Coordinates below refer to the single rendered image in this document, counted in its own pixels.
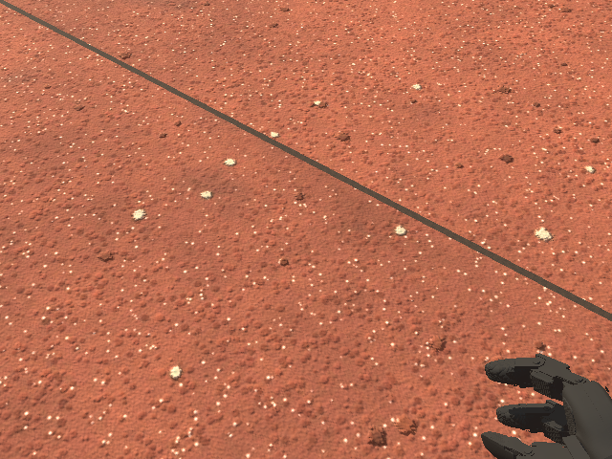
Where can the right robot hand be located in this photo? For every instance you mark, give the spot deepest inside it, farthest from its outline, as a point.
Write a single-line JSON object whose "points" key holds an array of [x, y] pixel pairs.
{"points": [[582, 425]]}

